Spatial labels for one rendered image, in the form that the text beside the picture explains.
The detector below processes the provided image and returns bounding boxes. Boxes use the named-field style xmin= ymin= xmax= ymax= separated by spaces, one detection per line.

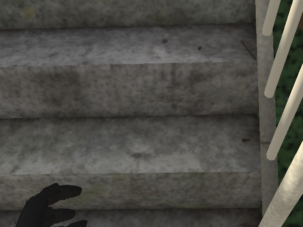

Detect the robot left hand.
xmin=15 ymin=183 xmax=88 ymax=227

